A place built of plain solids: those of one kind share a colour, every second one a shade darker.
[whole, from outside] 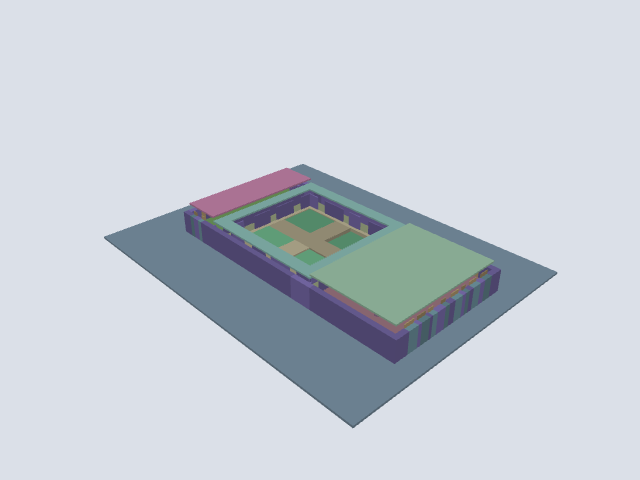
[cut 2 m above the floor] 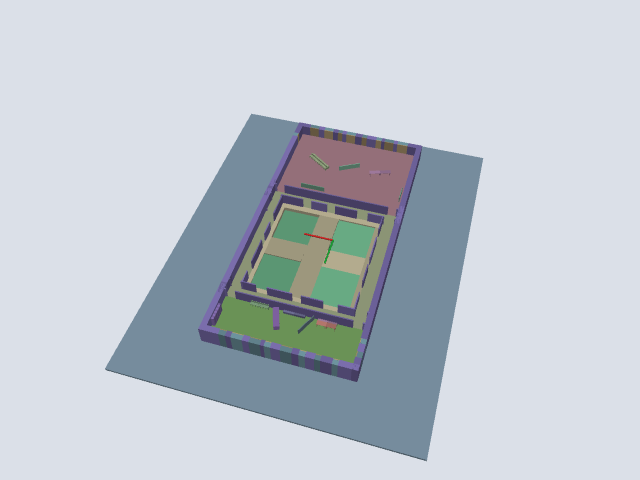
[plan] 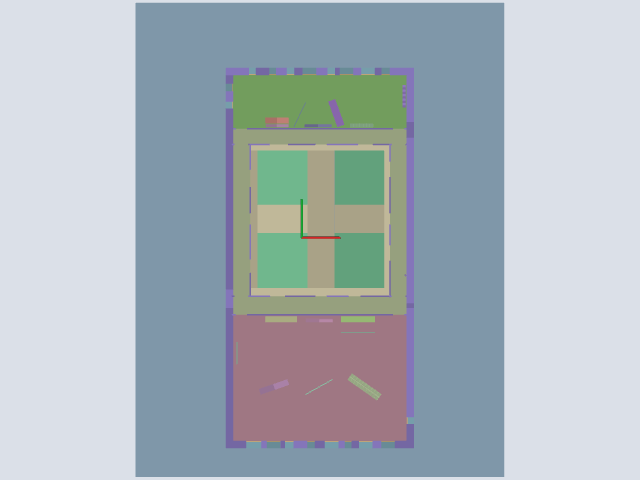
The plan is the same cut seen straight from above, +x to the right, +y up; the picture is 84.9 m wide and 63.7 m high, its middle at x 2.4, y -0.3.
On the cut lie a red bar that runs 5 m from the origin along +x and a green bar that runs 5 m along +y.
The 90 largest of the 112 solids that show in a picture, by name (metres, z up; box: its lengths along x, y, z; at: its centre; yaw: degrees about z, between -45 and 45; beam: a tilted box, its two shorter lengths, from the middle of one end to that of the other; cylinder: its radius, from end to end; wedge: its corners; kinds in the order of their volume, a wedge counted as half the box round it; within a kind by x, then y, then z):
{
 "ground_under_all_1": {"box": [48.96, 62.91, 0.4], "at": [2.39, -0.28, -1.65]},
 "wall_1": {"box": [1.0, 18.62, 4.1], "at": [-9.61, -18.64, 0.55]},
 "wall_2": {"box": [1.0, 4.25, 4.1], "at": [-9.61, -9.0, 0.55]},
 "wall_3": {"box": [1.0, 21.95, 4.1], "at": [-9.61, 2.3, 0.55]},
 "wall_4": {"box": [1.0, 3.9, 4.1], "at": [-9.61, 13.42, 0.55]},
 "wall_5": {"box": [1.0, 3.57, 4.1], "at": [-9.61, 15.35, 0.55]},
 "wall_6": {"box": [1.0, 1.4, 4.1], "at": [-9.61, 18.74, 0.55]},
 "wall_7": {"box": [1.0, 2.13, 4.1], "at": [-9.61, 21.51, 0.55]},
 "wall_8": {"box": [2.71, 1.0, 4.1], "at": [-8.76, -27.45, 0.55]},
 "wall_9": {"box": [3.09, 1.0, 4.1], "at": [-8.57, 22.07, 0.55]},
 "wall_10": {"box": [0.2, 3.23, 4.1], "at": [-6.86, -6.27, 0.55]},
 "wall_11": {"box": [0.2, 4.65, 4.1], "at": [-6.86, -0.58, 0.55]},
 "wall_12": {"box": [0.2, 3.48, 4.1], "at": [-6.86, 4.98, 0.55]},
 "wall_13": {"box": [0.2, 3.45, 4.1], "at": [-6.86, 10.75, 0.55]},
 "wall_14": {"box": [2.92, 0.2, 4.1], "at": [-5.65, -7.78, 0.55]},
 "wall_15": {"box": [2.7, 0.2, 4.1], "at": [-5.61, 12.37, 0.55]},
 "wall_16": {"box": [1.78, 1.0, 4.1], "at": [-5.23, 22.07, 0.55]},
 "wall_17": {"box": [0.74, 1.0, 4.1], "at": [-5.03, -27.45, 0.55]},
 "wall_18": {"box": [1.43, 1.0, 4.1], "at": [-2.73, 22.07, 0.55]},
 "wall_19": {"box": [0.63, 1.0, 4.1], "at": [-2.54, -27.45, 0.55]},
 "wall_20": {"box": [1.1, 1.0, 4.1], "at": [-0.46, 22.07, 0.55]},
 "wall_21": {"box": [4.03, 0.2, 4.1], "at": [-0.22, -7.78, 0.55]},
 "wall_22": {"box": [1.84, 1.0, 4.1], "at": [-0.21, -27.45, 0.55]},
 "wall_23": {"box": [3.65, 0.2, 4.1], "at": [-0.04, 12.37, 0.55]},
 "wall_24": {"box": [1.33, 1.0, 4.1], "at": [2.38, -27.45, 0.55]},
 "wall_25": {"box": [19.38, 0.2, 4.1], "at": [2.4, -10.23, 0.55]},
 "wall_26": {"box": [19.38, 0.2, 4.1], "at": [2.4, 14.47, 0.55]},
 "wall_27": {"box": [1.51, 1.0, 4.1], "at": [2.65, 22.07, 0.55]},
 "wall_28": {"box": [0.61, 1.0, 4.1], "at": [4.71, 22.07, 0.55]},
 "wall_29": {"box": [2.92, 0.2, 4.1], "at": [4.75, -7.78, 0.55]},
 "wall_30": {"box": [0.83, 1.0, 4.1], "at": [5.25, -27.45, 0.55]},
 "wall_31": {"box": [4.2, 0.2, 4.1], "at": [5.39, 12.37, 0.55]},
 "wall_32": {"box": [0.99, 1.0, 4.1], "at": [7.07, -27.45, 0.55]},
 "wall_33": {"box": [1.06, 1.0, 4.1], "at": [7.34, 22.07, 0.55]},
 "wall_34": {"box": [4.03, 0.2, 4.1], "at": [9.78, -7.78, 0.55]},
 "wall_35": {"box": [1.17, 1.0, 4.1], "at": [9.95, -27.45, 0.55]},
 "wall_36": {"box": [0.9, 1.0, 4.1], "at": [10.12, 22.07, 0.55]},
 "wall_37": {"box": [0.2, 4.83, 4.1], "at": [11.69, -5.47, 0.55]},
 "wall_38": {"box": [0.2, 2.75, 4.1], "at": [11.69, 0.37, 0.55]},
 "wall_39": {"box": [0.2, 4.83, 4.1], "at": [11.69, 5.66, 0.55]},
 "wall_40": {"box": [3.22, 1.0, 4.1], "at": [13.28, 22.07, 0.55]},
 "wall_41": {"box": [2.56, 1.0, 4.1], "at": [13.61, -27.45, 0.55]},
 "wall_42": {"box": [1.0, 3.22, 4.1], "at": [14.39, -26.34, 0.55]},
 "wall_43": {"box": [1.0, 14.5, 4.1], "at": [14.39, -16.58, 0.55]},
 "wall_44": {"box": [1.0, 4.25, 4.1], "at": [14.39, -9.0, 0.55]},
 "wall_45": {"box": [1.0, 21.95, 4.1], "at": [14.39, 2.3, 0.55]},
 "wall_46": {"box": [1.0, 3.9, 4.1], "at": [14.39, 13.42, 0.55]},
 "wall_47": {"box": [1.0, 9.0, 4.1], "at": [14.39, 18.07, 0.55]},
 "floor_refectory_1": {"box": [23.2, 16.82, 1.5], "at": [2.39, -18.64, -0.75]},
 "floor_corr_1": {"box": [2.35, 20.15, 1.5], "at": [-8.04, 2.3, -0.75]},
 "floor_corr_2": {"box": [23.2, 2.45, 1.5], "at": [2.39, -9.0, -0.75]},
 "floor_corr_3": {"box": [23.2, 2.1, 1.5], "at": [2.39, 13.42, -0.75]},
 "floor_corr_4": {"box": [2.3, 20.15, 1.5], "at": [12.84, 2.3, -0.75]},
 "floor_gang_1": {"box": [0.95, 18.25, 1.5], "at": [-6.38, 2.45, -0.75]},
 "floor_gang_2": {"box": [6.65, 3.75, 1.5], "at": [-2.58, 2.5, -0.75]},
 "floor_gang_3": {"box": [18.55, 1.1, 1.5], "at": [2.42, -7.23, -0.75]},
 "floor_gang_4": {"box": [18.55, 0.8, 1.5], "at": [2.42, 11.97, -0.75]},
 "floor_gang_5": {"box": [3.6, 18.25, 1.5], "at": [2.54, 2.45, -0.75]},
 "floor_gang_6": {"box": [6.6, 3.75, 1.5], "at": [7.64, 2.5, -0.75]},
 "floor_gang_7": {"box": [0.75, 18.25, 1.5], "at": [11.31, 2.45, -0.75]},
 "floor_breakhall_1": {"box": [23.2, 7.2, 1.5], "at": [2.39, 18.07, -0.75]},
 "step_tier_1": {"box": [6.65, 7.3, 1.22], "at": [-2.58, -3.03, -0.89]},
 "step_tier_2": {"box": [6.65, 7.2, 1.5], "at": [-2.58, 7.97, -0.75]},
 "step_tier_3": {"box": [6.6, 7.3, 0.81], "at": [7.64, -3.03, -1.09]},
 "step_tier_4": {"box": [6.6, 7.2, 1.33], "at": [7.64, 7.97, -0.83]},
 "ceil_refectory_1": {"box": [23.2, 16.82, 0.3], "at": [2.39, -18.64, 4.05]},
 "wall_mass_1": {"box": [0.85, 0.9, 4.1], "at": [-9.68, 17.59, 0.55]},
 "wall_mass_2": {"box": [0.85, 1.0, 4.1], "at": [-9.68, 19.94, 0.55]},
 "wall_mass_3": {"box": [0.9, 0.85, 4.1], "at": [-6.57, 22.14, 0.55]},
 "wall_mass_4": {"box": [2.0, 0.85, 4.1], "at": [-6.4, -27.52, 0.55]},
 "wall_mass_5": {"box": [0.9, 0.85, 4.1], "at": [-3.89, 22.14, 0.55]},
 "wall_mass_6": {"box": [1.8, 0.85, 4.1], "at": [-3.76, -27.52, 0.55]},
 "wall_mass_7": {"box": [1.1, 0.85, 4.1], "at": [-1.68, -27.52, 0.55]},
 "wall_mass_8": {"box": [1.0, 0.85, 4.1], "at": [-1.51, 22.14, 0.55]},
 "wall_mass_9": {"box": [1.8, 0.85, 4.1], "at": [0.99, 22.14, 0.55]},
 "wall_mass_10": {"box": [1.0, 0.85, 4.1], "at": [1.21, -27.52, 0.55]},
 "wall_mass_11": {"box": [1.0, 0.85, 4.1], "at": [3.9, 22.14, 0.55]},
 "wall_mass_12": {"box": [1.8, 0.85, 4.1], "at": [3.94, -27.52, 0.55]},
 "wall_mass_13": {"box": [1.8, 0.85, 4.1], "at": [5.91, 22.14, 0.55]},
 "wall_mass_14": {"box": [0.9, 0.85, 4.1], "at": [6.12, -27.52, 0.55]},
 "wall_mass_15": {"box": [1.8, 0.85, 4.1], "at": [8.46, -27.52, 0.55]},
 "wall_mass_16": {"box": [1.8, 0.85, 4.1], "at": [8.77, 22.14, 0.55]},
 "wall_mass_17": {"box": [1.1, 0.85, 4.1], "at": [11.12, 22.14, 0.55]},
 "wall_mass_18": {"box": [1.8, 0.85, 4.1], "at": [11.43, -27.52, 0.55]},
 "wall_mass_19": {"box": [0.85, 0.9, 4.1], "at": [14.46, -24.28, 0.55]},
 "ceil_corr_1": {"box": [2.35, 20.15, 0.3], "at": [-8.04, 2.3, 3.4]},
 "ceil_corr_2": {"box": [23.2, 2.45, 0.3], "at": [2.39, -9.0, 3.4]},
 "ceil_corr_3": {"box": [23.2, 2.1, 0.3], "at": [2.39, 13.42, 3.4]},
 "ceil_corr_4": {"box": [2.3, 20.15, 0.3], "at": [12.84, 2.3, 3.4]},
 "ceil_breakhall_1": {"box": [23.2, 7.2, 0.3], "at": [2.39, 18.07, 4.25]}
}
